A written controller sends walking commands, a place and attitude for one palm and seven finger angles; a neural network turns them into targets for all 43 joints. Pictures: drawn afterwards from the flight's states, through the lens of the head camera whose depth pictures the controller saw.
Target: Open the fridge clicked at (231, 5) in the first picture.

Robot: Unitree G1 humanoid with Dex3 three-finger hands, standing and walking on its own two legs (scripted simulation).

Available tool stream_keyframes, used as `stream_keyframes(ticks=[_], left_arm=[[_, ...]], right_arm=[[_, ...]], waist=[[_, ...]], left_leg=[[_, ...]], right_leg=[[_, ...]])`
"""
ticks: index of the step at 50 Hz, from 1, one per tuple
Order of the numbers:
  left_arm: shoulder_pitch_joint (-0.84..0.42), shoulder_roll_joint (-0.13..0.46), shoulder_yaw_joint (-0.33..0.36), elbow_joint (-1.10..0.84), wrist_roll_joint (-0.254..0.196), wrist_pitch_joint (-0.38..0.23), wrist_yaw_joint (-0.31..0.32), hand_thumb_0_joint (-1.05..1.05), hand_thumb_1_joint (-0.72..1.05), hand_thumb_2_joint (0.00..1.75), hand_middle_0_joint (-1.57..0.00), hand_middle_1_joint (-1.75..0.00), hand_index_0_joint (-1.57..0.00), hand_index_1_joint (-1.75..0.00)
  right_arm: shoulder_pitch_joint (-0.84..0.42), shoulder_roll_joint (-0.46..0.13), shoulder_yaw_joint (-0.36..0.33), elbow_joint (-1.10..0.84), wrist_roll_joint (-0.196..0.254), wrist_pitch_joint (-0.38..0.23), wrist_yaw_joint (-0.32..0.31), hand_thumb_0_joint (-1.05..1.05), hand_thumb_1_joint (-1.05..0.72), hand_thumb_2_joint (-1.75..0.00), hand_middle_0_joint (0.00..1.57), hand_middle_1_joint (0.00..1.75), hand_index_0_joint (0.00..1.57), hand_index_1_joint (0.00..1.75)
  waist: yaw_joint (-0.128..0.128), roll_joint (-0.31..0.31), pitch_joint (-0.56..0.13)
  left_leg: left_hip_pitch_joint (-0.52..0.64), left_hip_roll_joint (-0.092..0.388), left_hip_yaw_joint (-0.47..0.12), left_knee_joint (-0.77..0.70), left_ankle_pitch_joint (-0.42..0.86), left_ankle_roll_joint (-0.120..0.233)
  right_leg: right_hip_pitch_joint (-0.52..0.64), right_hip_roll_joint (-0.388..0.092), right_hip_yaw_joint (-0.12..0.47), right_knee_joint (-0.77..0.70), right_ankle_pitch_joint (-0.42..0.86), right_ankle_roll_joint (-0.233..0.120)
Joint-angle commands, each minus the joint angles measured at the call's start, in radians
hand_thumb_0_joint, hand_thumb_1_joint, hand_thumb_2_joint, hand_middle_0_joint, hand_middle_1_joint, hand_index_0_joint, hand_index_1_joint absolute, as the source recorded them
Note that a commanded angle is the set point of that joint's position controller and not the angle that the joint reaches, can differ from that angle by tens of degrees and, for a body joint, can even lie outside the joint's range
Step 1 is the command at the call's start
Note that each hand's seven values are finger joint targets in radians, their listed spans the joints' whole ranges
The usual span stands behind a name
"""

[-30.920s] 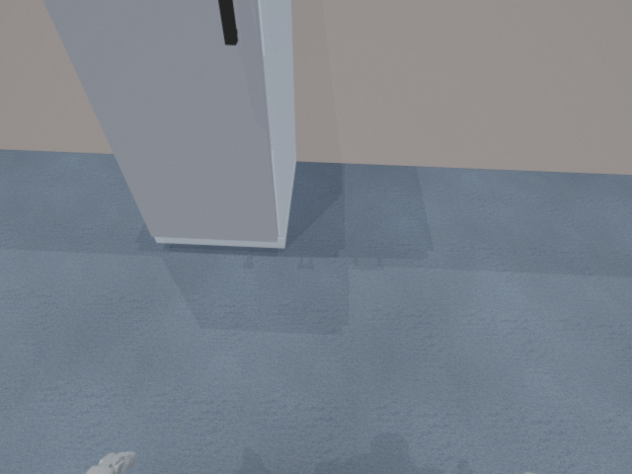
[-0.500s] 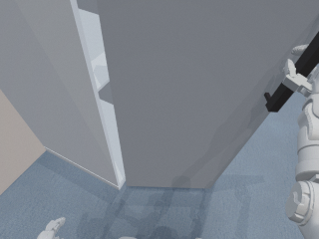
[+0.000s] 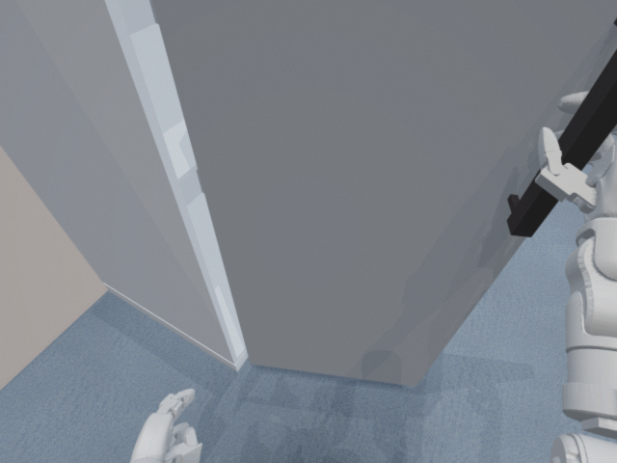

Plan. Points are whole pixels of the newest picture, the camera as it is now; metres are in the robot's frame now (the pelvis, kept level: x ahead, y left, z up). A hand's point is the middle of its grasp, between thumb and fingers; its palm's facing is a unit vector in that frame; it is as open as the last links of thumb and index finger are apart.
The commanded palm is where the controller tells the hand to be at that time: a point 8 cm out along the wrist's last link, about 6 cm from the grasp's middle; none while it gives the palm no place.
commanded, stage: stop walking and hold the door back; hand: right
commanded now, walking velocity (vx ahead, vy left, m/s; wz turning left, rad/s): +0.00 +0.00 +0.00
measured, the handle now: (564, 141) +0.44 -0.21 +0.23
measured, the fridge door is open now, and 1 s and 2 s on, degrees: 67 65 65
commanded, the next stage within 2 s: loosen the grip on the handle in 0.06 s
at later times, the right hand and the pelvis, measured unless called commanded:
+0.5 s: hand (554, 166) +0.41 -0.19 +0.22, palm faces +0.30 +0.94 -0.17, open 11.8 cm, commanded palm +0.38 -0.24 +0.21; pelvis -0.02 +0.04 -0.01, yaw +0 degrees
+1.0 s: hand (590, 175) +0.41 -0.24 +0.21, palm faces +0.33 +0.93 -0.17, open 14.6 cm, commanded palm +0.37 -0.28 +0.22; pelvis +0.03 +0.03 +0.00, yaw +0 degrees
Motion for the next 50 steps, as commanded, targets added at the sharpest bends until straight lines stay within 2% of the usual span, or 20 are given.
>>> stream_keyframes(ticks=[1, 4, 7, 8, 9, 10, 11, 13, 16, 19, 20, 26, 28, 31, 32, 41, 42, 44, 47, 50], left_arm=[[-0.064, 0.183, 0.074, -0.135, -0.003, -0.038, 0.021, 0.00, 0.90, 0.90, -0.20, -0.30, -0.20, -0.30], [-0.065, 0.184, 0.079, -0.127, -0.005, -0.034, 0.024, 0.00, 0.90, 0.90, -0.20, -0.30, -0.20, -0.30], [-0.059, 0.186, 0.083, -0.124, -0.003, -0.030, 0.026, 0.00, 0.90, 0.90, -0.20, -0.30, -0.20, -0.30], [-0.030, 0.132, 0.115, -0.086, 0.032, -0.089, -0.011, 0.00, 0.90, 0.90, -0.20, -0.30, -0.20, -0.30], [0.015, 0.246, 0.206, -0.030, 0.039, -0.133, -0.038, 0.00, 0.90, 0.90, -0.20, -0.30, -0.20, -0.30], [0.114, 0.216, 0.158, -0.044, 0.000, -0.152, -0.046, 0.00, 0.90, 0.90, -0.20, -0.30, -0.20, -0.30], [0.122, 0.201, 0.141, -0.051, -0.008, -0.142, -0.046, 0.00, 0.90, 0.90, -0.20, -0.30, -0.20, -0.30], [0.057, 0.217, 0.130, -0.068, 0.009, -0.147, -0.032, 0.00, 0.90, 0.90, -0.20, -0.30, -0.20, -0.30], [0.062, 0.206, 0.112, -0.072, 0.003, -0.153, -0.049, 0.00, 0.90, 0.90, -0.20, -0.30, -0.20, -0.30], [0.052, 0.230, 0.112, -0.093, 0.003, -0.151, -0.050, 0.00, 0.90, 0.90, -0.20, -0.30, -0.20, -0.30], [0.051, 0.228, 0.109, -0.097, 0.002, -0.149, -0.052, 0.00, 0.90, 0.90, -0.20, -0.30, -0.20, -0.30], [0.073, 0.227, 0.114, -0.087, -0.014, -0.141, -0.039, 0.00, 0.90, 0.90, -0.20, -0.30, -0.20, -0.30], [0.067, 0.225, 0.118, -0.094, -0.020, -0.140, -0.032, 0.00, 0.90, 0.90, -0.20, -0.30, -0.20, -0.30], [0.070, 0.222, 0.110, -0.077, -0.028, -0.137, -0.021, 0.00, 0.90, 0.90, -0.20, -0.30, -0.20, -0.30], [0.074, 0.227, 0.114, -0.069, -0.027, -0.138, -0.019, 0.00, 0.90, 0.90, -0.20, -0.30, -0.20, -0.30], [0.076, 0.205, 0.113, -0.110, -0.011, -0.151, -0.030, 0.00, 0.90, 0.90, -0.20, -0.30, -0.20, -0.30], [0.093, 0.218, 0.109, -0.082, -0.012, -0.143, -0.021, 0.00, 0.90, 0.90, -0.20, -0.30, -0.20, -0.30], [0.102, 0.213, 0.111, -0.090, -0.005, -0.137, -0.022, 0.00, 0.90, 0.90, -0.20, -0.30, -0.20, -0.30], [0.084, 0.195, 0.112, -0.112, -0.002, -0.138, -0.024, 0.00, 0.90, 0.90, -0.20, -0.30, -0.20, -0.30], [0.088, 0.192, 0.111, -0.106, 0.000, -0.138, -0.023, 0.00, 0.90, 0.90, -0.20, -0.30, -0.20, -0.30]], right_arm=[[-0.255, -0.327, -0.163, -0.191, 0.003, -0.066, -0.040, 0.00, -0.90, -0.90, 0.45, 1.40, 0.45, 1.40], [-0.271, -0.288, -0.117, -0.203, 0.007, -0.058, -0.039, 0.00, -0.90, -0.90, 0.45, 1.40, 0.45, 1.40], [-0.262, -0.327, -0.152, -0.170, 0.000, -0.053, -0.048, 0.00, -0.90, -0.90, 0.45, 1.40, 0.45, 1.40], [-1.183, -0.707, -0.308, -0.207, -0.151, -0.074, -0.003, 0.00, -0.90, -0.90, 0.45, 1.40, 0.45, 1.40], [-1.169, -0.581, -0.303, 0.111, -0.089, 0.018, 0.052, 0.00, -0.78, -0.84, 0.45, 1.40, 0.45, 1.40], [-0.836, -0.311, -0.070, 0.227, -0.078, 0.026, 0.075, 0.00, -0.66, -0.78, 0.45, 1.40, 0.45, 1.40], [-0.601, -0.183, -0.055, 0.205, -0.056, 0.012, 0.098, 0.00, -0.54, -0.73, 0.45, 1.40, 0.45, 1.40], [-0.582, -0.285, -0.153, 0.116, -0.005, -0.057, 0.099, 0.00, -0.30, -0.61, 0.45, 1.40, 0.45, 1.40], [-0.619, -0.155, -0.019, 0.172, 0.003, -0.146, 0.090, 0.00, 0.07, -0.43, 0.45, 1.40, 0.45, 1.40], [-0.611, -0.272, -0.086, 0.196, -0.004, -0.234, 0.069, 0.00, 0.43, -0.26, 0.44, 1.38, 0.44, 1.38], [-0.650, -0.270, -0.058, 0.195, -0.020, -0.259, 0.066, 0.00, 0.55, -0.20, 0.42, 1.37, 0.42, 1.37], [-0.672, -0.343, -0.053, 0.193, -0.029, -0.268, 0.092, 0.00, 0.55, -0.20, 0.34, 1.27, 0.34, 1.27], [-0.638, -0.401, -0.109, 0.124, -0.006, -0.256, 0.111, 0.00, 0.55, -0.20, 0.32, 1.23, 0.32, 1.23], [-0.618, -0.360, -0.087, 0.162, 0.041, -0.209, 0.144, 0.00, 0.55, -0.20, 0.28, 1.18, 0.28, 1.18], [-0.582, -0.388, -0.129, 0.174, 0.057, -0.200, 0.153, 0.00, 0.55, -0.20, 0.26, 1.17, 0.26, 1.17], [-0.340, -0.291, -0.173, -0.111, 0.104, -0.139, 0.143, 0.00, 0.55, -0.20, 0.25, 1.15, 0.25, 1.15], [-0.461, -0.363, -0.199, -0.057, 0.078, -0.133, 0.127, 0.00, 0.55, -0.20, 0.25, 1.15, 0.25, 1.15], [-0.438, -0.370, -0.218, -0.083, 0.061, -0.132, 0.111, 0.00, 0.55, -0.20, 0.25, 1.15, 0.25, 1.15], [-0.418, -0.321, -0.176, -0.189, 0.045, -0.151, 0.125, 0.00, 0.55, -0.20, 0.25, 1.15, 0.25, 1.15], [-0.396, -0.297, -0.153, -0.214, 0.054, -0.159, 0.151, 0.00, 0.55, -0.20, 0.25, 1.15, 0.25, 1.15]], waist=[[-0.096, 0.005, -0.304], [-0.091, 0.003, -0.296], [-0.094, 0.039, -0.302], [-0.112, 0.181, -0.155], [-0.042, -0.231, -0.405], [-0.022, -0.056, -0.371], [-0.061, -0.051, -0.416], [-0.105, -0.092, -0.470], [-0.064, 0.031, -0.309], [-0.074, 0.105, -0.262], [-0.062, 0.110, -0.262], [-0.053, 0.044, -0.283], [-0.082, 0.011, -0.337], [-0.061, 0.037, -0.281], [-0.072, 0.043, -0.280], [-0.138, 0.015, -0.437], [-0.090, 0.041, -0.383], [-0.100, 0.056, -0.378], [-0.113, -0.028, -0.479], [-0.105, -0.084, -0.486]], left_leg=[[0.193, 0.025, 0.001, 0.005, 0.285, 0.023], [0.187, 0.033, -0.012, -0.021, 0.260, 0.026], [0.191, 0.058, -0.043, -0.052, 0.248, 0.036], [0.178, 0.040, -0.080, -0.110, 0.228, 0.073], [0.164, -0.012, 0.028, 0.017, 0.351, 0.132], [0.034, -0.051, 0.093, 0.028, 0.207, 0.109], [0.019, -0.059, 0.076, -0.002, 0.189, 0.088], [0.055, -0.044, 0.036, -0.039, 0.093, 0.079], [-0.013, -0.039, 0.030, -0.070, -0.076, 0.072], [-0.021, -0.028, -0.007, -0.088, -0.219, 0.068], [-0.025, -0.026, -0.022, -0.092, -0.246, 0.063], [0.001, -0.008, -0.104, -0.119, -0.319, 0.053], [0.056, -0.003, -0.123, -0.118, -0.309, 0.054], [0.052, 0.005, -0.139, -0.134, -0.291, 0.047], [0.068, 0.006, -0.141, -0.129, -0.264, 0.047], [0.170, -0.029, -0.010, 0.028, 0.356, 0.051], [0.116, -0.033, -0.004, 0.025, 0.345, 0.046], [0.121, -0.037, 0.003, 0.031, 0.354, 0.046], [0.137, -0.045, 0.007, 0.053, 0.394, 0.054], [0.100, -0.052, 0.017, 0.057, 0.399, 0.059]], right_leg=[[0.048, -0.119, 0.139, -0.106, 0.366, -0.010], [0.048, -0.103, 0.112, -0.101, 0.310, -0.005], [0.029, -0.081, 0.097, -0.075, 0.238, 0.002], [-0.049, -0.053, 0.007, -0.005, 0.200, -0.010], [-0.004, -0.013, 0.080, -0.171, 0.430, 0.035], [0.121, -0.010, 0.069, -0.105, 0.476, 0.089], [0.149, -0.007, 0.093, -0.095, 0.467, 0.068], [0.149, 0.018, 0.077, -0.107, 0.218, 0.037], [0.005, 0.020, 0.081, -0.117, -0.030, 0.012], [-0.080, 0.030, 0.066, -0.093, -0.117, -0.004], [-0.096, 0.038, 0.059, -0.085, -0.118, -0.010], [-0.150, 0.053, 0.045, -0.037, -0.113, -0.019], [-0.140, 0.055, 0.050, -0.035, -0.088, -0.020], [-0.166, 0.050, 0.061, -0.027, -0.072, -0.019], [-0.175, 0.049, 0.066, -0.026, -0.052, -0.018], [-0.022, 0.057, 0.061, -0.016, 0.316, -0.016], [-0.041, 0.053, 0.066, -0.011, 0.303, -0.017], [-0.045, 0.049, 0.071, -0.010, 0.322, -0.019], [0.034, 0.054, 0.071, -0.001, 0.401, -0.014], [0.091, 0.043, 0.089, 0.014, 0.481, -0.008]])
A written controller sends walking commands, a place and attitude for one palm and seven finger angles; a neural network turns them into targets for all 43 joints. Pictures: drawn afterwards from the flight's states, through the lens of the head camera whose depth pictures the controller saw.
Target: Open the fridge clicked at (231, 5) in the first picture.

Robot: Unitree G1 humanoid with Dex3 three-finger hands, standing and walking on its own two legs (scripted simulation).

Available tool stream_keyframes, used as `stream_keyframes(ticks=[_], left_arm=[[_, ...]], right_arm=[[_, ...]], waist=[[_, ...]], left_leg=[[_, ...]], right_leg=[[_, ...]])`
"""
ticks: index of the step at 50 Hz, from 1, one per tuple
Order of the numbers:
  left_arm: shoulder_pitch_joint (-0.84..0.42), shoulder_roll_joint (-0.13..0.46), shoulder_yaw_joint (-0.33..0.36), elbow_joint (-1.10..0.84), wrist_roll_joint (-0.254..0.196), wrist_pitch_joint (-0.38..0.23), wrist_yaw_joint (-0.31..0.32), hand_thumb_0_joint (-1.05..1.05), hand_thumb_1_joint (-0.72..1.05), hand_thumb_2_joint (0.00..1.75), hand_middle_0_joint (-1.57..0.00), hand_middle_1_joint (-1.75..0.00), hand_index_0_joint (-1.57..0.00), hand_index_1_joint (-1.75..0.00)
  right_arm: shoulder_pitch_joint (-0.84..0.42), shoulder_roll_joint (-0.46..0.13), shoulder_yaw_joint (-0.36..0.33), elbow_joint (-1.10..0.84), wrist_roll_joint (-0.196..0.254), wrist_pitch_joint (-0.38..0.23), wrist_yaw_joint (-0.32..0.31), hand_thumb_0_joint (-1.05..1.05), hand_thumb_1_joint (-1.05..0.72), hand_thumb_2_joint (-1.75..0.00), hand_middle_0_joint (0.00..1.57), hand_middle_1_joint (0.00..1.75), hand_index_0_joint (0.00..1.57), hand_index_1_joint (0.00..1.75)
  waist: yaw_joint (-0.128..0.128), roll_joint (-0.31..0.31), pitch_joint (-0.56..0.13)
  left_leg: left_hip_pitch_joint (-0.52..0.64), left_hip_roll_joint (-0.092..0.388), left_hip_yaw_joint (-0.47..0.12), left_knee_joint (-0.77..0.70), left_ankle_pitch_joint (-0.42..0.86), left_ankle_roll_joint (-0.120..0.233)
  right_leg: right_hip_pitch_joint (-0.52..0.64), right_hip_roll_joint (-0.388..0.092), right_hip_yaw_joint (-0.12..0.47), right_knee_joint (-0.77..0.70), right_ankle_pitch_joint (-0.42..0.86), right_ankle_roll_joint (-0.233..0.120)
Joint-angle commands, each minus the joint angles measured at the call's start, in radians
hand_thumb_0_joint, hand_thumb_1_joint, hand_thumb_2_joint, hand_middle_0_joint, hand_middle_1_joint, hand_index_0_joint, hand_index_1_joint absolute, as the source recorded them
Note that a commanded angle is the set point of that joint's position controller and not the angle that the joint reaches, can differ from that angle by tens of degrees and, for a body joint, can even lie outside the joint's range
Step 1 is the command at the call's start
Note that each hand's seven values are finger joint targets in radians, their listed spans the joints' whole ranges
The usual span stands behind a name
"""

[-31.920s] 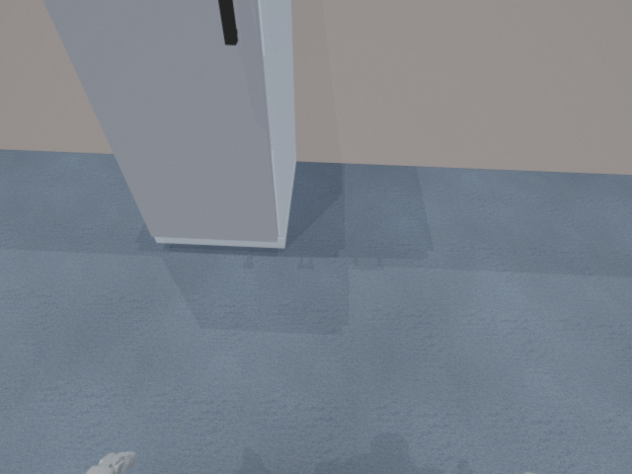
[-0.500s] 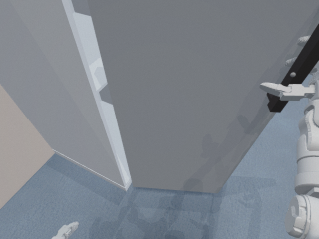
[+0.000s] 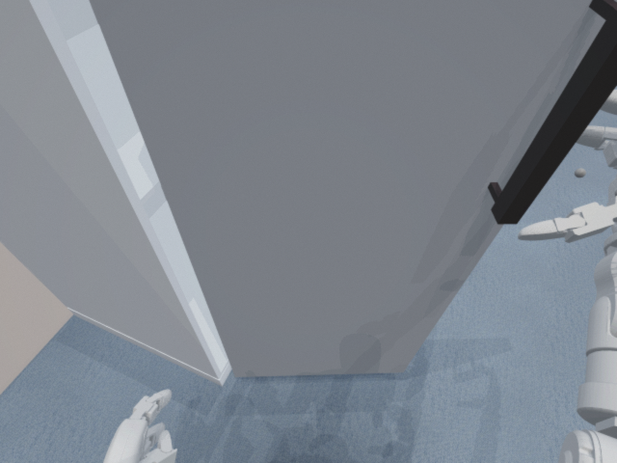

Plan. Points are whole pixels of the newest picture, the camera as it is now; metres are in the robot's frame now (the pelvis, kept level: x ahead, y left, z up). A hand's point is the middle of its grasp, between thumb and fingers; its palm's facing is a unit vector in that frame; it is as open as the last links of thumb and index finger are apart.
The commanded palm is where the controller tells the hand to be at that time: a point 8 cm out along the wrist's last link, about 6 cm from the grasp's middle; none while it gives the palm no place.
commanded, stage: slip the hand off the handle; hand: right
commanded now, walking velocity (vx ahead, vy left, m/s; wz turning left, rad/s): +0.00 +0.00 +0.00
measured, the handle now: (545, 128) +0.43 -0.23 +0.23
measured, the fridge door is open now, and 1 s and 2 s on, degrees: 65 65 65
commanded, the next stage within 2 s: draw the hand back to the body in 1.20 s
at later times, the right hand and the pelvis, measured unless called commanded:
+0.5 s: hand out of the picture +0.35 -0.31 +0.22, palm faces +0.29 +0.94 -0.17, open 14.7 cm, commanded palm +0.31 -0.34 +0.22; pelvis +0.00 -0.02 +0.00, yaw -1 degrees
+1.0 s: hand out of the picture +0.26 -0.28 +0.22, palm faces +0.30 +0.94 -0.19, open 14.7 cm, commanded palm +0.22 -0.32 +0.22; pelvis -0.01 +0.00 +0.00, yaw -2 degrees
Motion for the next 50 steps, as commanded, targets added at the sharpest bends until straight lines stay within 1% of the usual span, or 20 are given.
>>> stream_keyframes(ticks=[1, 5, 9, 11, 14, 16, 18, 21, 25, 28, 30, 32, 34, 37, 39, 41, 44, 46, 49, 50], left_arm=[[0.035, 0.134, 0.057, -0.102, -0.004, -0.035, 0.011, 0.00, 0.90, 0.90, -0.20, -0.30, -0.20, -0.30], [0.016, 0.143, 0.046, -0.096, -0.018, -0.023, 0.027, 0.00, 0.90, 0.90, -0.20, -0.30, -0.20, -0.30], [0.006, 0.147, 0.042, -0.104, -0.017, -0.016, 0.040, 0.00, 0.90, 0.90, -0.20, -0.30, -0.20, -0.30], [0.003, 0.140, 0.040, -0.121, -0.013, -0.019, 0.036, 0.00, 0.90, 0.90, -0.20, -0.30, -0.20, -0.30], [0.013, 0.140, 0.040, -0.118, -0.006, -0.019, 0.037, 0.00, 0.90, 0.90, -0.20, -0.30, -0.20, -0.30], [0.016, 0.140, 0.041, -0.113, -0.003, -0.024, 0.037, 0.00, 0.90, 0.90, -0.20, -0.30, -0.20, -0.30], [0.019, 0.147, 0.042, -0.112, -0.001, -0.025, 0.039, 0.00, 0.90, 0.90, -0.20, -0.30, -0.20, -0.30], [0.021, 0.151, 0.038, -0.103, -0.005, -0.020, 0.046, 0.00, 0.90, 0.90, -0.20, -0.30, -0.20, -0.30], [-0.007, 0.144, 0.035, -0.136, -0.011, -0.031, 0.043, 0.00, 0.90, 0.90, -0.20, -0.30, -0.20, -0.30], [-0.020, 0.140, 0.035, -0.151, -0.009, -0.042, 0.038, 0.00, 0.90, 0.90, -0.20, -0.30, -0.20, -0.30], [-0.029, 0.144, 0.033, -0.151, -0.011, -0.044, 0.037, 0.00, 0.90, 0.90, -0.20, -0.30, -0.20, -0.30], [-0.044, 0.141, 0.029, -0.153, -0.011, -0.048, 0.039, 0.00, 0.90, 0.90, -0.20, -0.30, -0.20, -0.30], [-0.054, 0.145, 0.026, -0.146, -0.013, -0.047, 0.046, 0.00, 0.90, 0.90, -0.20, -0.30, -0.20, -0.30], [-0.082, 0.130, 0.017, -0.158, -0.015, -0.061, 0.048, 0.00, 0.90, 0.90, -0.20, -0.30, -0.20, -0.30], [-0.082, 0.130, 0.018, -0.157, -0.011, -0.070, 0.048, 0.00, 0.90, 0.90, -0.20, -0.30, -0.20, -0.30], [-0.095, 0.122, 0.014, -0.158, -0.012, -0.084, 0.046, 0.00, 0.90, 0.90, -0.20, -0.30, -0.20, -0.30], [-0.087, 0.132, 0.014, -0.146, -0.012, -0.086, 0.052, 0.00, 0.90, 0.90, -0.20, -0.30, -0.20, -0.30], [-0.109, 0.130, 0.007, -0.146, -0.022, -0.092, 0.059, 0.00, 0.90, 0.90, -0.20, -0.30, -0.20, -0.30], [-0.119, 0.135, 0.005, -0.143, -0.023, -0.093, 0.069, 0.00, 0.90, 0.90, -0.20, -0.30, -0.20, -0.30], [-0.130, 0.127, 0.003, -0.151, -0.022, -0.096, 0.068, 0.00, 0.90, 0.90, -0.20, -0.30, -0.20, -0.30]], right_arm=[[-0.374, -0.278, -0.045, -0.304, 0.022, -0.084, 0.021, 0.00, 0.55, -0.20, 0.25, 1.15, 0.25, 1.15], [-0.320, -0.263, -0.045, -0.193, 0.057, -0.025, 0.069, 0.00, 0.55, -0.20, 0.25, 1.15, 0.25, 1.15], [-0.301, -0.313, -0.103, -0.196, 0.082, 0.003, 0.091, 0.00, 0.55, -0.20, 0.25, 1.15, 0.25, 1.15], [-0.319, -0.296, -0.085, -0.265, 0.084, -0.011, 0.099, 0.00, 0.55, -0.20, 0.25, 1.15, 0.25, 1.15], [-0.339, -0.323, -0.097, -0.300, 0.079, -0.050, 0.100, 0.00, 0.55, -0.20, 0.25, 1.15, 0.25, 1.15], [-0.359, -0.309, -0.078, -0.299, 0.076, -0.066, 0.105, 0.00, 0.55, -0.20, 0.25, 1.15, 0.25, 1.15], [-0.330, -0.336, -0.105, -0.292, 0.078, -0.072, 0.112, 0.00, 0.55, -0.20, 0.25, 1.15, 0.25, 1.15], [-0.320, -0.369, -0.134, -0.223, 0.090, -0.054, 0.132, 0.00, 0.55, -0.20, 0.25, 1.15, 0.25, 1.15], [-0.210, -0.297, -0.094, -0.290, 0.124, -0.032, 0.157, 0.00, 0.55, -0.20, 0.25, 1.15, 0.25, 1.15], [-0.177, -0.261, -0.070, -0.371, 0.133, -0.026, 0.148, 0.00, 0.55, -0.20, 0.25, 1.15, 0.25, 1.15], [-0.100, -0.282, -0.113, -0.371, 0.142, -0.026, 0.131, 0.00, 0.55, -0.20, 0.25, 1.15, 0.25, 1.15], [-0.100, -0.284, -0.127, -0.389, 0.143, -0.018, 0.116, 0.00, 0.55, -0.20, 0.25, 1.15, 0.25, 1.15], [-0.092, -0.325, -0.168, -0.397, 0.144, -0.013, 0.097, 0.00, 0.55, -0.20, 0.25, 1.15, 0.25, 1.15], [-0.115, -0.280, -0.122, -0.460, 0.130, -0.015, 0.087, 0.00, 0.55, -0.20, 0.25, 1.15, 0.25, 1.15], [-0.087, -0.288, -0.124, -0.509, 0.124, -0.029, 0.082, 0.00, 0.55, -0.20, 0.25, 1.15, 0.25, 1.15], [-0.065, -0.228, -0.063, -0.535, 0.124, -0.036, 0.092, 0.00, 0.55, -0.20, 0.25, 1.15, 0.25, 1.15], [0.029, -0.262, -0.103, -0.506, 0.141, -0.028, 0.111, 0.00, 0.55, -0.20, 0.25, 1.15, 0.25, 1.15], [0.009, -0.240, -0.085, -0.493, 0.158, -0.008, 0.130, 0.00, 0.55, -0.20, 0.25, 1.15, 0.25, 1.15], [0.060, -0.294, -0.161, -0.479, 0.190, 0.012, 0.140, 0.00, 0.55, -0.20, 0.25, 1.15, 0.25, 1.15], [0.069, -0.267, -0.148, -0.504, 0.196, 0.015, 0.146, 0.00, 0.55, -0.20, 0.25, 1.15, 0.25, 1.15]], waist=[[0.007, -0.071, -0.393], [0.017, -0.029, -0.256], [-0.001, -0.030, -0.251], [-0.002, -0.072, -0.290], [0.000, -0.088, -0.308], [0.011, -0.108, -0.303], [0.005, -0.112, -0.316], [0.005, -0.092, -0.276], [-0.018, -0.118, -0.287], [-0.021, -0.096, -0.287], [-0.034, -0.048, -0.248], [-0.036, -0.039, -0.223], [-0.040, -0.023, -0.192], [-0.030, -0.064, -0.190], [-0.035, -0.085, -0.218], [-0.024, -0.095, -0.210], [-0.033, -0.051, -0.197], [-0.022, -0.028, -0.135], [-0.041, 0.004, -0.123], [-0.041, -0.019, -0.140]], left_leg=[[0.202, -0.028, 0.001, -0.008, 0.455, 0.020], [0.157, -0.027, 0.015, -0.038, 0.377, 0.021], [0.171, -0.026, 0.020, -0.041, 0.352, 0.027], [0.164, -0.028, 0.020, -0.029, 0.361, 0.028], [0.149, -0.035, 0.024, -0.021, 0.335, 0.031], [0.122, -0.037, 0.023, -0.021, 0.310, 0.031], [0.123, -0.038, 0.023, -0.019, 0.300, 0.032], [0.128, -0.035, 0.025, -0.028, 0.271, 0.032], [0.144, -0.034, 0.032, -0.029, 0.258, 0.035], [0.134, -0.037, 0.035, -0.030, 0.240, 0.032], [0.155, -0.036, 0.036, -0.034, 0.235, 0.032], [0.149, -0.033, 0.032, -0.041, 0.204, 0.030], [0.156, -0.031, 0.028, -0.056, 0.159, 0.029], [0.143, -0.028, 0.019, -0.063, 0.126, 0.029], [0.162, -0.027, 0.017, -0.063, 0.131, 0.030], [0.147, -0.029, 0.016, -0.063, 0.142, 0.028], [0.172, -0.026, 0.015, -0.069, 0.150, 0.025], [0.149, -0.021, 0.010, -0.090, 0.104, 0.019], [0.177, -0.013, 0.000, -0.107, 0.062, 0.016], [0.184, -0.009, -0.005, -0.104, 0.086, 0.015]], right_leg=[[0.196, 0.026, 0.008, -0.014, 0.523, -0.028], [0.134, 0.024, 0.013, -0.039, 0.420, -0.023], [0.126, 0.025, 0.024, -0.047, 0.411, -0.019], [0.162, 0.025, 0.033, -0.037, 0.461, -0.013], [0.178, 0.021, 0.044, -0.027, 0.481, -0.004], [0.191, 0.021, 0.052, -0.024, 0.473, 0.003], [0.195, 0.021, 0.057, -0.025, 0.480, 0.009], [0.142, 0.024, 0.053, -0.038, 0.404, 0.006], [0.159, 0.022, 0.060, -0.045, 0.412, 0.008], [0.170, 0.022, 0.067, -0.048, 0.396, 0.012], [0.126, 0.023, 0.059, -0.058, 0.350, 0.005], [0.107, 0.027, 0.053, -0.069, 0.293, 0.002], [0.079, 0.028, 0.046, -0.078, 0.232, -0.006], [0.094, 0.034, 0.042, -0.084, 0.195, -0.013], [0.109, 0.033, 0.038, -0.077, 0.204, -0.015], [0.126, 0.034, 0.038, -0.073, 0.205, -0.018], [0.104, 0.034, 0.034, -0.070, 0.191, -0.023], [0.079, 0.036, 0.032, -0.083, 0.135, -0.024], [0.060, 0.039, 0.031, -0.084, 0.104, -0.027], [0.069, 0.044, 0.026, -0.081, 0.120, -0.028]])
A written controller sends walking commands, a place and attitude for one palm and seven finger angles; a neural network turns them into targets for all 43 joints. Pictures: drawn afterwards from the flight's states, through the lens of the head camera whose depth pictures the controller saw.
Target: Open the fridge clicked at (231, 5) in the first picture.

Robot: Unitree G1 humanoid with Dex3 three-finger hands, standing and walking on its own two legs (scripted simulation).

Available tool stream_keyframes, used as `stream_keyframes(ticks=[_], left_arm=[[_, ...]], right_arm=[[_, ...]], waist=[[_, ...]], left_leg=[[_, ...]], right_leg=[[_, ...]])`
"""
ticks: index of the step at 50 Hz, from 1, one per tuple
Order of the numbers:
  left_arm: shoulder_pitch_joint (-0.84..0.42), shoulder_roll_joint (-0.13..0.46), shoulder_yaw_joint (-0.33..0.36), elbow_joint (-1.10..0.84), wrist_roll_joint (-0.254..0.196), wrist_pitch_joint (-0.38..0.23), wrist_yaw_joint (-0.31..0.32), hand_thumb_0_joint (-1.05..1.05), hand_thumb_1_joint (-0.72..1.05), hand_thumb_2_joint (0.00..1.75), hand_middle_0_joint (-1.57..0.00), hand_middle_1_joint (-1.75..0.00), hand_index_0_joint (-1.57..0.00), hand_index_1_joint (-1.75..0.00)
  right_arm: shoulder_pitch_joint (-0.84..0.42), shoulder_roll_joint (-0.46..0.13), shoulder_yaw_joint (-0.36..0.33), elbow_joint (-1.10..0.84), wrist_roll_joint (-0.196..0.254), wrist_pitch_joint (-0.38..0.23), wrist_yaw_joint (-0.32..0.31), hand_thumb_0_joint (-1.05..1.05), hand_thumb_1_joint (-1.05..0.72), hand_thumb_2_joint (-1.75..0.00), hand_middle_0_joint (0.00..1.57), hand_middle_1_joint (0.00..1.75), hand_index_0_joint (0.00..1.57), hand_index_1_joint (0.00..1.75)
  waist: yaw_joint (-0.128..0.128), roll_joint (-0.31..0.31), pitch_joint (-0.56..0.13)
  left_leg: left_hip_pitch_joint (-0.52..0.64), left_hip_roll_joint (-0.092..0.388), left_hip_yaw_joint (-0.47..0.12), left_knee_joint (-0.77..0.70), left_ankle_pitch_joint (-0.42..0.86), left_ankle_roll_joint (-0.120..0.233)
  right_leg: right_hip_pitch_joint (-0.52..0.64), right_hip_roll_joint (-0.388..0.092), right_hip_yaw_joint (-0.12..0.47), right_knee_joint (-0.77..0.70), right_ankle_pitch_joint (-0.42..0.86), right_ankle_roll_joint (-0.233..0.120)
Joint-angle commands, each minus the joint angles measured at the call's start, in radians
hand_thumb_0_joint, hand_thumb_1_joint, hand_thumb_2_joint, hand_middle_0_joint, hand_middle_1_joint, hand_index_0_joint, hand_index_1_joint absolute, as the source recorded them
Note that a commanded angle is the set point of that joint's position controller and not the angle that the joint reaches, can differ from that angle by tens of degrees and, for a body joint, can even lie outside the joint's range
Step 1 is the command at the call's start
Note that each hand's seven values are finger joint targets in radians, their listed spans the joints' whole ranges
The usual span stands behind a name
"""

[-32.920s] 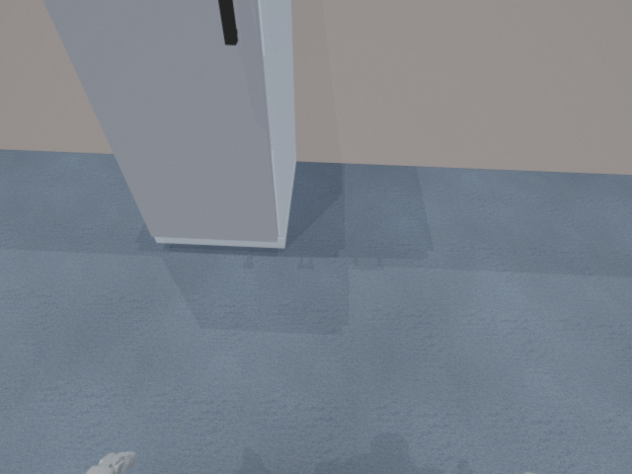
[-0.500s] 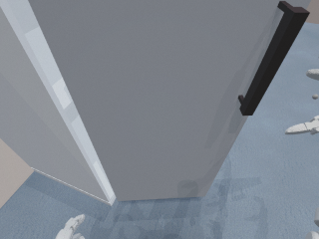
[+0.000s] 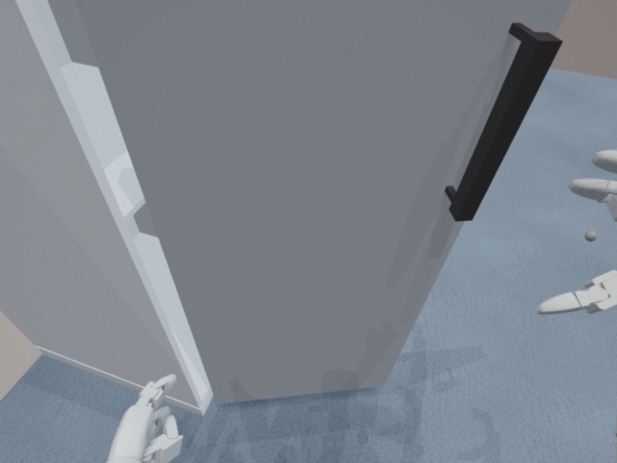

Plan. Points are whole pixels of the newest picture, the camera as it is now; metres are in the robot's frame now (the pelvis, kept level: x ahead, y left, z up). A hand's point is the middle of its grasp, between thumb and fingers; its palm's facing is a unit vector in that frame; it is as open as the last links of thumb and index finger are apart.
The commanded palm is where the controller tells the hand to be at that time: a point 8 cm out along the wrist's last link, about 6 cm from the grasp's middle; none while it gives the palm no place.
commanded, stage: slip the hand off the handle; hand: right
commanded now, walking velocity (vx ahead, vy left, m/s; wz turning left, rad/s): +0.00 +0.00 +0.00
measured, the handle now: (486, 133) +0.46 -0.22 +0.23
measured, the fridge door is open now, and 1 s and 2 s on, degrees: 65 65 65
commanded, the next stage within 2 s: draw the hand back to the body in 0.20 s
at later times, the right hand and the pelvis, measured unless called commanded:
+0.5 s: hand (589, 251) +0.28 -0.28 +0.21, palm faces +0.22 +0.98 -0.02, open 14.7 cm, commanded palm +0.23 -0.31 +0.22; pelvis +0.01 +0.00 +0.01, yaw +0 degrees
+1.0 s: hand (615, 304) +0.23 -0.28 +0.19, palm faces +0.46 +0.85 -0.26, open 13.7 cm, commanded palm +0.18 -0.31 +0.20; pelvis +0.01 -0.01 +0.01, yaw -1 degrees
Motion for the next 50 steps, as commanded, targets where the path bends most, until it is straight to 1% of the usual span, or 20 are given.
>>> stream_keyframes(ticks=[1, 5, 16, 17, 18, 20, 24, 25, 29, 33, 35, 38, 40, 41, 42, 43, 44, 48, 49, 50], left_arm=[[-0.100, 0.120, 0.051, -0.153, -0.007, -0.059, 0.018, 0.00, 0.90, 0.90, -0.20, -0.30, -0.20, -0.30], [-0.109, 0.110, 0.048, -0.163, -0.006, -0.076, 0.010, 0.00, 0.90, 0.90, -0.20, -0.30, -0.20, -0.30], [-0.099, 0.119, 0.047, -0.136, -0.007, -0.102, 0.032, 0.00, 0.90, 0.90, -0.20, -0.30, -0.20, -0.30], [-0.142, 0.123, 0.037, -0.141, -0.040, -0.107, 0.044, 0.00, 0.90, 0.90, -0.20, -0.30, -0.20, -0.30], [-0.156, 0.121, 0.034, -0.160, -0.044, -0.116, 0.052, 0.00, 0.90, 0.90, -0.20, -0.30, -0.20, -0.30], [-0.164, 0.122, 0.029, -0.173, -0.047, -0.127, 0.055, 0.00, 0.90, 0.90, -0.20, -0.30, -0.20, -0.30], [-0.195, 0.119, 0.018, -0.196, -0.059, -0.134, 0.041, 0.00, 0.90, 0.90, -0.20, -0.30, -0.20, -0.30], [-0.185, 0.117, 0.019, -0.199, -0.056, -0.134, 0.035, 0.00, 0.90, 0.90, -0.20, -0.30, -0.20, -0.30], [-0.178, 0.105, 0.022, -0.198, -0.040, -0.131, 0.013, 0.00, 0.90, 0.90, -0.20, -0.30, -0.20, -0.30], [-0.171, 0.109, 0.022, -0.168, -0.042, -0.119, 0.013, 0.00, 0.90, 0.90, -0.20, -0.30, -0.20, -0.30], [-0.181, 0.112, 0.019, -0.161, -0.047, -0.108, 0.018, 0.00, 0.90, 0.90, -0.20, -0.30, -0.20, -0.30], [-0.192, 0.104, 0.014, -0.171, -0.045, -0.109, 0.027, 0.00, 0.90, 0.90, -0.20, -0.30, -0.20, -0.30], [-0.199, 0.103, 0.012, -0.178, -0.043, -0.111, 0.032, 0.00, 0.90, 0.90, -0.20, -0.30, -0.20, -0.30], [-0.195, 0.101, 0.010, -0.177, -0.038, -0.113, 0.033, 0.00, 0.90, 0.90, -0.20, -0.30, -0.20, -0.30], [-0.172, 0.108, 0.028, -0.176, 0.021, -0.128, 0.007, 0.00, 0.90, 0.90, -0.20, -0.30, -0.20, -0.30], [-0.155, 0.101, 0.020, -0.149, 0.032, -0.127, -0.001, 0.00, 0.90, 0.90, -0.20, -0.30, -0.20, -0.30], [-0.149, 0.109, 0.027, -0.144, 0.033, -0.120, -0.008, 0.00, 0.90, 0.90, -0.20, -0.30, -0.20, -0.30], [-0.146, 0.082, 0.035, -0.150, 0.036, -0.089, -0.016, 0.00, 0.90, 0.90, -0.20, -0.30, -0.20, -0.30], [-0.144, 0.087, 0.040, -0.146, 0.038, -0.086, -0.015, 0.00, 0.90, 0.90, -0.20, -0.30, -0.20, -0.30], [-0.143, 0.085, 0.040, -0.146, 0.035, -0.081, -0.014, 0.00, 0.90, 0.90, -0.20, -0.30, -0.20, -0.30]], right_arm=[[-0.256, -0.300, -0.147, -0.213, 0.052, -0.033, 0.001, 0.00, 0.55, -0.20, 0.25, 1.15, 0.25, 1.15], [-0.204, -0.258, -0.113, -0.289, 0.060, -0.053, 0.012, 0.00, 0.55, -0.20, 0.25, 1.15, 0.25, 1.15], [-0.233, -0.267, -0.110, -0.261, 0.066, -0.035, 0.021, 0.00, 0.55, -0.20, 0.25, 1.15, 0.25, 1.15], [-0.190, -0.255, -0.137, -0.126, 0.150, 0.126, 0.032, 0.00, 0.55, -0.20, 0.25, 1.15, 0.25, 1.15], [-0.237, -0.262, -0.130, -0.241, 0.153, 0.202, 0.040, 0.00, 0.55, -0.20, 0.25, 1.15, 0.25, 1.15], [-0.203, -0.259, -0.139, -0.292, 0.164, 0.301, 0.039, 0.00, 0.55, -0.20, 0.25, 1.15, 0.25, 1.15], [-0.138, -0.258, -0.128, -0.378, 0.156, 0.520, 0.030, 0.00, 0.55, -0.20, 0.25, 1.15, 0.25, 1.15], [-0.123, -0.272, -0.149, -0.425, 0.148, 0.534, 0.019, 0.00, 0.55, -0.20, 0.25, 1.15, 0.25, 1.15], [-0.050, -0.242, -0.171, -0.552, 0.143, 0.493, -0.029, 0.00, 0.55, -0.20, 0.25, 1.15, 0.25, 1.15], [-0.019, -0.169, -0.128, -0.488, 0.151, 0.500, -0.036, 0.00, 0.55, -0.20, 0.25, 1.15, 0.25, 1.15], [-0.025, -0.149, -0.086, -0.471, 0.135, 0.534, -0.036, 0.00, 0.55, -0.20, 0.25, 1.15, 0.25, 1.15], [-0.076, -0.142, -0.041, -0.537, 0.107, 0.562, -0.041, 0.00, 0.48, -0.24, 0.25, 1.11, 0.25, 1.11], [-0.094, -0.143, -0.025, -0.585, 0.094, 0.555, -0.049, 0.00, 0.41, -0.27, 0.25, 1.07, 0.25, 1.07], [-0.105, -0.151, -0.031, -0.619, 0.091, 0.538, -0.052, 0.00, 0.37, -0.29, 0.24, 1.04, 0.24, 1.04], [-0.099, -0.289, -0.076, -0.717, -0.057, 0.370, -0.204, 0.00, 0.33, -0.31, 0.24, 1.02, 0.24, 1.02], [0.065, -0.201, -0.043, -0.575, -0.071, 0.313, -0.259, 0.00, 0.30, -0.32, 0.24, 1.00, 0.24, 1.00], [0.130, -0.202, -0.053, -0.573, -0.078, 0.288, -0.283, 0.00, 0.26, -0.34, 0.24, 0.98, 0.24, 0.98], [0.193, -0.162, -0.026, -0.634, -0.115, 0.182, -0.325, 0.00, 0.12, -0.41, 0.24, 0.89, 0.24, 0.89], [0.223, -0.160, -0.023, -0.618, -0.119, 0.167, -0.332, 0.00, 0.08, -0.43, 0.23, 0.87, 0.23, 0.87], [0.222, -0.144, -0.006, -0.615, -0.125, 0.153, -0.336, 0.00, 0.04, -0.44, 0.23, 0.85, 0.23, 0.85]], waist=[[0.002, 0.010, -0.150], [0.003, -0.042, -0.160], [0.016, -0.017, -0.125], [-0.019, -0.024, -0.167], [-0.021, -0.041, -0.199], [-0.031, -0.039, -0.229], [-0.046, -0.029, -0.201], [-0.041, -0.005, -0.199], [-0.039, 0.019, -0.184], [-0.015, 0.018, -0.096], [-0.009, -0.015, -0.050], [-0.009, -0.095, -0.059], [-0.005, -0.086, -0.076], [-0.005, -0.070, -0.092], [-0.008, -0.092, -0.027], [-0.002, -0.040, -0.006], [-0.014, 0.007, -0.022], [-0.006, -0.059, -0.072], [-0.008, -0.032, -0.061], [0.000, -0.064, -0.039]], left_leg=[[0.118, -0.014, -0.046, -0.103, 0.102, 0.010], [0.123, -0.013, -0.051, -0.091, 0.146, 0.008], [0.101, -0.011, -0.049, -0.098, 0.119, 0.003], [0.170, 0.000, -0.053, -0.124, 0.097, 0.010], [0.194, 0.003, -0.042, -0.130, 0.130, 0.005], [0.228, 0.004, -0.031, -0.120, 0.213, 0.004], [0.242, 0.002, -0.012, -0.115, 0.308, 0.007], [0.241, 0.000, -0.004, -0.111, 0.336, 0.005], [0.232, -0.019, 0.009, -0.104, 0.370, 0.010], [0.163, -0.025, 0.013, -0.122, 0.283, 0.006], [0.135, -0.023, 0.010, -0.137, 0.227, 0.008], [0.134, -0.020, 0.006, -0.143, 0.182, 0.013], [0.140, -0.021, 0.004, -0.148, 0.168, 0.013], [0.155, -0.023, 0.009, -0.145, 0.173, 0.014], [0.155, -0.016, -0.017, -0.193, 0.165, 0.008], [0.163, -0.009, 0.004, -0.167, 0.158, 0.013], [0.188, -0.007, 0.000, -0.172, 0.173, 0.015], [0.232, 0.001, -0.010, -0.165, 0.169, 0.013], [0.236, -0.002, -0.009, -0.180, 0.159, 0.012], [0.226, 0.000, -0.015, -0.187, 0.140, 0.011]], right_leg=[[0.009, 0.039, -0.013, -0.095, 0.129, -0.032], [0.023, 0.041, -0.023, -0.080, 0.159, -0.032], [0.014, 0.041, -0.013, -0.082, 0.139, -0.032], [0.009, 0.038, -0.003, -0.117, 0.101, -0.029], [0.051, 0.039, -0.002, -0.126, 0.137, -0.034], [0.073, 0.038, 0.002, -0.126, 0.209, -0.036], [0.105, 0.035, 0.005, -0.136, 0.295, -0.041], [0.113, 0.033, 0.007, -0.138, 0.324, -0.043], [0.152, 0.030, 0.006, -0.134, 0.381, -0.034], [0.142, 0.027, 0.005, -0.151, 0.307, -0.027], [0.132, 0.027, 0.005, -0.159, 0.264, -0.029], [0.153, 0.031, 0.015, -0.169, 0.243, -0.029], [0.165, 0.031, 0.020, -0.169, 0.235, -0.033], [0.174, 0.030, 0.026, -0.173, 0.245, -0.031], [0.127, 0.050, 0.008, -0.168, 0.241, -0.030], [0.101, 0.044, 0.009, -0.181, 0.220, -0.024], [0.096, 0.039, 0.011, -0.183, 0.230, -0.025], [0.145, 0.031, -0.012, -0.202, 0.217, -0.028], [0.142, 0.026, -0.013, -0.210, 0.211, -0.030], [0.144, 0.025, -0.015, -0.218, 0.192, -0.030]])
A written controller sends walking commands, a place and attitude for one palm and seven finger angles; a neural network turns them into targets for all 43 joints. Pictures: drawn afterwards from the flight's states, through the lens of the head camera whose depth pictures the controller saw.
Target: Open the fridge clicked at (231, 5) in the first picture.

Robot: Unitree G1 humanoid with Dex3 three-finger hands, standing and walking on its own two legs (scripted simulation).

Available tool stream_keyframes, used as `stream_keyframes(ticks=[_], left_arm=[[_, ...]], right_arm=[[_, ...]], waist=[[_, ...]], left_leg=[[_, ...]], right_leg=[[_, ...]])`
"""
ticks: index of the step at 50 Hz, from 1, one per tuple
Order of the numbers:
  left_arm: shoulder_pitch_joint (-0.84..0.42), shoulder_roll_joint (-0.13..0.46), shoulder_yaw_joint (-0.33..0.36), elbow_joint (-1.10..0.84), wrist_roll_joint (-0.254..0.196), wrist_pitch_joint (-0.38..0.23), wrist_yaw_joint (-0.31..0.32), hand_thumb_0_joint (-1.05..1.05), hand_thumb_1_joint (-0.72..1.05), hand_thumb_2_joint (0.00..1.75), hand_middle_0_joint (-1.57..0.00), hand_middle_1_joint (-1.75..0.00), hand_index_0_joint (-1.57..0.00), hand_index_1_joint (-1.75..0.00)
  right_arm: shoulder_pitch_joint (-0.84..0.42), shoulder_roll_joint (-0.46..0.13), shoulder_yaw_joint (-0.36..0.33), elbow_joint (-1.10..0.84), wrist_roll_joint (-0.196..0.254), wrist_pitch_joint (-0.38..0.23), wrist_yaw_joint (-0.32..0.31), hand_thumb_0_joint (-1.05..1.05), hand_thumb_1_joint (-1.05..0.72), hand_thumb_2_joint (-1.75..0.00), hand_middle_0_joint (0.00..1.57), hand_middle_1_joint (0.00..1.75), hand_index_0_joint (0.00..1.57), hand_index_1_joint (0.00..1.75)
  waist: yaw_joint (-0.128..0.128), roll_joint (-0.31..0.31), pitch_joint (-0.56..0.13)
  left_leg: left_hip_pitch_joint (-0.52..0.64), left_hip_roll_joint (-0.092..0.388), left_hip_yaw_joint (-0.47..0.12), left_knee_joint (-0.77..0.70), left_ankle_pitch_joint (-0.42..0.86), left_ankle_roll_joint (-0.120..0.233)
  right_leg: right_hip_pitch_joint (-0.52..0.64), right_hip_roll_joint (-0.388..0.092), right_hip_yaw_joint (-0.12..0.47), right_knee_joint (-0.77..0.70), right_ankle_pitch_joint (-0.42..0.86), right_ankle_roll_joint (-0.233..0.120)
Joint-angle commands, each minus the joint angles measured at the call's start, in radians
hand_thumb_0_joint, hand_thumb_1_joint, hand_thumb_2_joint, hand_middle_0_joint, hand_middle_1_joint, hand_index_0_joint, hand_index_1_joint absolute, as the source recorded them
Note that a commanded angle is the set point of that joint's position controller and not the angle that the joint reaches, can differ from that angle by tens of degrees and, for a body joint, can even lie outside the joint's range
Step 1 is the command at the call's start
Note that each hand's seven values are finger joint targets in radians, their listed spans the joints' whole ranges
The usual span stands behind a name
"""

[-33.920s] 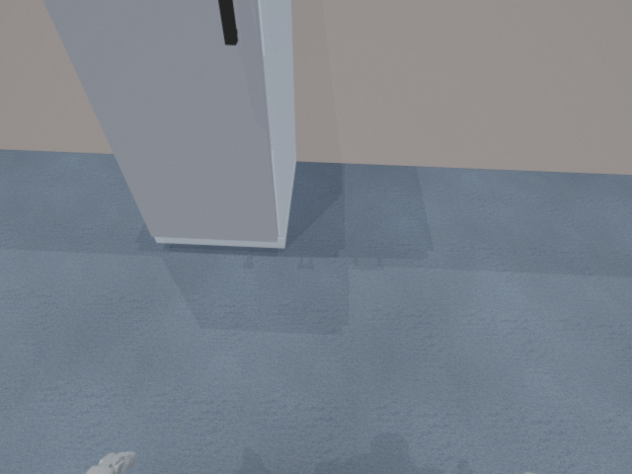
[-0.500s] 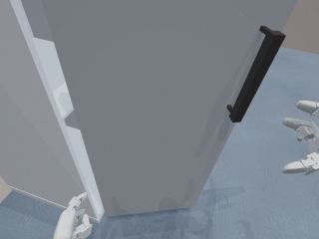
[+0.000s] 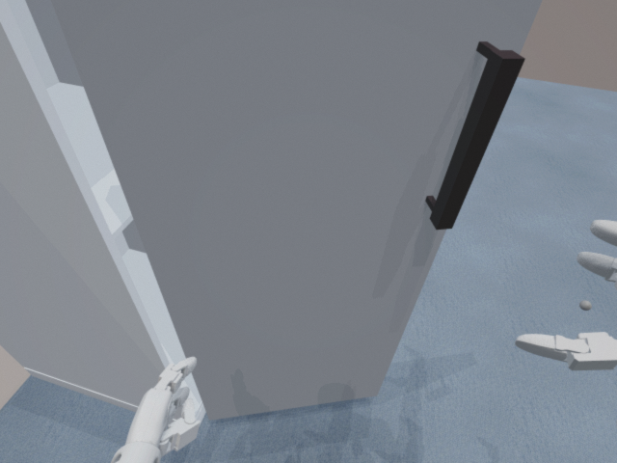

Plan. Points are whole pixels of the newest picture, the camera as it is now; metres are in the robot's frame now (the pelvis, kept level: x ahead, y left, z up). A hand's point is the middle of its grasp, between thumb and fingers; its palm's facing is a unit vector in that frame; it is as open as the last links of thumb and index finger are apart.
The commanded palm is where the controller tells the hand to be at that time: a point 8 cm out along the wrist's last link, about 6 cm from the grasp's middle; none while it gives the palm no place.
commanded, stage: draw the hand back to the body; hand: right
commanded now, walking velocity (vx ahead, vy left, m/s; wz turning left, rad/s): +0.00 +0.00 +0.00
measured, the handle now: (460, 145) +0.45 -0.21 +0.23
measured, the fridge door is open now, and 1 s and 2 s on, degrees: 65 65 65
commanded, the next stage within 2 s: step back with the hand held close in 0.90 s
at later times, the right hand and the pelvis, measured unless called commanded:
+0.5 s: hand (584, 337) +0.20 -0.27 +0.16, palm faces +0.44 +0.81 -0.38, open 9.0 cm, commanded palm +0.15 -0.30 +0.17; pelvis +0.01 -0.01 +0.00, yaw +1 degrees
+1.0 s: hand (588, 343) +0.20 -0.27 +0.16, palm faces +0.46 +0.81 -0.36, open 7.4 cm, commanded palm +0.15 -0.30 +0.18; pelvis +0.01 -0.01 +0.01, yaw +1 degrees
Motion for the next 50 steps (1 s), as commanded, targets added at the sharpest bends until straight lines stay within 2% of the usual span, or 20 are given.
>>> stream_keyframes(ticks=[1, 2, 4, 6, 8, 9, 10, 12, 14, 17, 19, 25, 26, 29, 32, 38, 41, 43, 48, 50], left_arm=[[-0.106, 0.110, 0.065, -0.136, -0.003, -0.028, 0.010, 0.00, 0.90, 0.90, -0.20, -0.30, -0.20, -0.30], [-0.107, 0.110, 0.066, -0.133, -0.003, -0.026, 0.012, 0.00, 0.90, 0.90, -0.20, -0.30, -0.20, -0.30], [-0.111, 0.117, 0.073, -0.126, -0.002, -0.021, 0.017, 0.00, 0.90, 0.90, -0.20, -0.30, -0.20, -0.30], [-0.112, 0.114, 0.077, -0.126, -0.002, -0.018, 0.020, 0.00, 0.90, 0.90, -0.20, -0.30, -0.20, -0.30], [-0.111, 0.114, 0.081, -0.123, -0.001, -0.014, 0.022, 0.00, 0.90, 0.90, -0.20, -0.30, -0.20, -0.30], [-0.116, 0.119, 0.086, -0.122, 0.003, -0.016, 0.024, 0.00, 0.90, 0.90, -0.20, -0.30, -0.20, -0.30], [-0.112, 0.115, 0.086, -0.122, 0.003, -0.016, 0.022, 0.00, 0.90, 0.90, -0.20, -0.30, -0.20, -0.30], [-0.112, 0.111, 0.090, -0.123, 0.004, -0.014, 0.019, 0.00, 0.90, 0.90, -0.20, -0.30, -0.20, -0.30], [-0.111, 0.114, 0.096, -0.121, 0.007, -0.013, 0.017, 0.00, 0.90, 0.90, -0.20, -0.30, -0.20, -0.30], [-0.104, 0.107, 0.095, -0.124, 0.006, -0.007, 0.014, 0.00, 0.90, 0.90, -0.20, -0.30, -0.20, -0.30], [-0.102, 0.112, 0.100, -0.125, 0.006, -0.004, 0.014, 0.00, 0.90, 0.90, -0.20, -0.30, -0.20, -0.30], [-0.095, 0.105, 0.101, -0.136, 0.004, 0.013, 0.015, 0.00, 0.90, 0.90, -0.20, -0.30, -0.20, -0.30], [-0.098, 0.105, 0.101, -0.139, 0.005, 0.013, 0.014, 0.00, 0.90, 0.90, -0.20, -0.30, -0.20, -0.30], [-0.099, 0.109, 0.100, -0.136, 0.009, 0.013, 0.021, 0.00, 0.90, 0.90, -0.20, -0.30, -0.20, -0.30], [-0.096, 0.102, 0.094, -0.135, 0.010, 0.009, 0.023, 0.00, 0.90, 0.90, -0.20, -0.30, -0.20, -0.30], [-0.108, 0.099, 0.090, -0.135, 0.011, 0.020, 0.022, 0.00, 0.90, 0.90, -0.20, -0.30, -0.20, -0.30], [-0.111, 0.100, 0.089, -0.136, 0.011, 0.024, 0.022, 0.00, 0.90, 0.90, -0.20, -0.30, -0.20, -0.30], [-0.110, 0.098, 0.089, -0.137, 0.012, 0.024, 0.019, 0.00, 0.90, 0.90, -0.20, -0.30, -0.20, -0.30], [-0.112, 0.097, 0.090, -0.139, 0.014, 0.022, 0.019, 0.00, 0.90, 0.90, -0.20, -0.30, -0.20, -0.30], [-0.114, 0.099, 0.089, -0.137, 0.012, 0.022, 0.018, 0.00, 0.90, 0.90, -0.20, -0.30, -0.20, -0.30]], right_arm=[[-0.146, -0.192, -0.072, -0.205, -0.036, -0.159, -0.061, 0.00, 0.01, -0.46, 0.23, 0.83, 0.23, 0.83], [-0.136, -0.188, -0.070, -0.198, -0.042, -0.173, -0.067, 0.00, -0.03, -0.48, 0.23, 0.81, 0.23, 0.81], [-0.100, -0.183, -0.064, -0.168, -0.047, -0.189, -0.073, 0.00, -0.10, -0.51, 0.23, 0.77, 0.23, 0.77], [-0.096, -0.182, -0.062, -0.173, -0.054, -0.207, -0.077, 0.00, -0.17, -0.55, 0.22, 0.73, 0.22, 0.73], [-0.078, -0.189, -0.072, -0.184, -0.061, -0.222, -0.080, 0.00, -0.25, -0.58, 0.22, 0.68, 0.22, 0.68], [-0.046, -0.207, -0.091, -0.180, -0.060, -0.229, -0.082, 0.00, -0.28, -0.60, 0.22, 0.66, 0.22, 0.66], [-0.028, -0.194, -0.086, -0.187, -0.062, -0.236, -0.081, 0.00, -0.32, -0.62, 0.22, 0.64, 0.22, 0.64], [0.015, -0.195, -0.092, -0.203, -0.065, -0.243, -0.080, 0.00, -0.39, -0.65, 0.22, 0.60, 0.22, 0.60], [0.070, -0.209, -0.112, -0.203, -0.066, -0.249, -0.079, 0.00, -0.47, -0.69, 0.22, 0.55, 0.22, 0.55], [0.087, -0.188, -0.096, -0.218, -0.067, -0.252, -0.076, 0.00, -0.57, -0.74, 0.21, 0.49, 0.21, 0.49], [0.116, -0.187, -0.099, -0.206, -0.067, -0.251, -0.073, 0.00, -0.65, -0.78, 0.21, 0.45, 0.21, 0.45], [0.167, -0.164, -0.084, -0.212, -0.067, -0.242, -0.070, 0.00, -0.86, -0.88, 0.20, 0.32, 0.20, 0.32], [0.150, -0.160, -0.076, -0.239, -0.070, -0.244, -0.070, 0.00, -0.90, -0.90, 0.20, 0.30, 0.20, 0.30], [0.109, -0.181, -0.084, -0.255, -0.074, -0.240, -0.077, 0.00, -0.90, -0.90, 0.20, 0.30, 0.20, 0.30], [0.086, -0.175, -0.078, -0.270, -0.081, -0.238, -0.084, 0.00, -0.90, -0.90, 0.20, 0.30, 0.20, 0.30], [0.100, -0.160, -0.070, -0.227, -0.075, -0.221, -0.081, 0.00, -0.90, -0.90, 0.20, 0.30, 0.20, 0.30], [0.096, -0.160, -0.070, -0.229, -0.075, -0.218, -0.078, 0.00, -0.90, -0.90, 0.20, 0.30, 0.20, 0.30], [0.092, -0.164, -0.073, -0.254, -0.078, -0.222, -0.078, 0.00, -0.90, -0.90, 0.20, 0.30, 0.20, 0.30], [0.115, -0.173, -0.084, -0.252, -0.076, -0.222, -0.078, 0.00, -0.90, -0.90, 0.20, 0.30, 0.20, 0.30], [0.116, -0.172, -0.083, -0.253, -0.076, -0.222, -0.078, 0.00, -0.90, -0.90, 0.20, 0.30, 0.20, 0.30]], waist=[[0.020, -0.069, -0.078], [0.020, -0.075, -0.057], [0.019, -0.030, -0.031], [0.019, -0.003, -0.036], [0.015, -0.018, -0.050], [0.007, 0.002, -0.060], [0.008, 0.008, -0.066], [0.003, -0.022, -0.077], [-0.003, -0.014, -0.066], [0.004, -0.049, -0.040], [0.005, -0.011, -0.017], [0.009, -0.001, -0.009], [0.011, -0.021, -0.012], [0.013, -0.027, -0.020], [0.014, -0.061, -0.030], [0.010, 0.002, 0.002], [0.009, -0.020, 0.004], [0.006, -0.048, -0.023], [0.003, -0.022, -0.026], [0.004, -0.045, -0.011]], left_leg=[[0.066, -0.014, -0.019, -0.091, 0.091, 0.024], [0.063, -0.018, -0.016, -0.094, 0.078, 0.026], [0.062, -0.019, -0.014, -0.110, 0.065, 0.023], [0.069, -0.017, -0.016, -0.110, 0.064, 0.021], [0.083, -0.018, -0.016, -0.107, 0.072, 0.022], [0.097, -0.017, -0.015, -0.115, 0.090, 0.021], [0.107, -0.018, -0.012, -0.107, 0.112, 0.022], [0.117, -0.016, -0.016, -0.105, 0.146, 0.022], [0.130, -0.018, -0.015, -0.111, 0.177, 0.023], [0.116, -0.017, -0.018, -0.114, 0.176, 0.021], [0.112, -0.022, -0.012, -0.127, 0.171, 0.021], [0.108, -0.022, -0.017, -0.129, 0.177, 0.017], [0.111, -0.022, -0.019, -0.126, 0.176, 0.019], [0.106, -0.023, -0.018, -0.136, 0.166, 0.018], [0.114, -0.023, -0.016, -0.127, 0.174, 0.022], [0.113, -0.023, -0.013, -0.135, 0.158, 0.019], [0.115, -0.022, -0.015, -0.139, 0.151, 0.021], [0.127, -0.022, -0.016, -0.130, 0.168, 0.024], [0.137, -0.023, -0.015, -0.132, 0.171, 0.022], [0.133, -0.023, -0.016, -0.136, 0.169, 0.023]], right_leg=[[-0.003, 0.007, -0.018, -0.118, 0.140, -0.019], [-0.008, 0.007, -0.014, -0.127, 0.134, -0.018], [-0.010, 0.004, -0.014, -0.137, 0.126, -0.023], [-0.001, 0.005, -0.013, -0.143, 0.129, -0.027], [0.007, 0.006, -0.014, -0.146, 0.143, -0.027], [0.010, 0.007, -0.015, -0.147, 0.157, -0.028], [0.012, 0.006, -0.013, -0.147, 0.182, -0.027], [0.025, 0.008, -0.021, -0.142, 0.214, -0.027], [0.018, 0.007, -0.023, -0.141, 0.244, -0.024], [0.021, 0.005, -0.029, -0.144, 0.244, -0.020], [0.015, 0.002, -0.028, -0.150, 0.241, -0.019], [0.027, -0.001, -0.036, -0.149, 0.246, -0.023], [0.025, 0.001, -0.034, -0.149, 0.247, -0.020], [0.043, 0.003, -0.034, -0.149, 0.235, -0.022], [0.047, 0.007, -0.027, -0.149, 0.249, -0.020], [0.032, 0.004, -0.024, -0.157, 0.232, -0.021], [0.034, 0.002, -0.022, -0.162, 0.227, -0.020], [0.048, 0.004, -0.022, -0.158, 0.246, -0.018], [0.041, 0.003, -0.021, -0.161, 0.245, -0.018], [0.037, 0.001, -0.022, -0.162, 0.248, -0.016]])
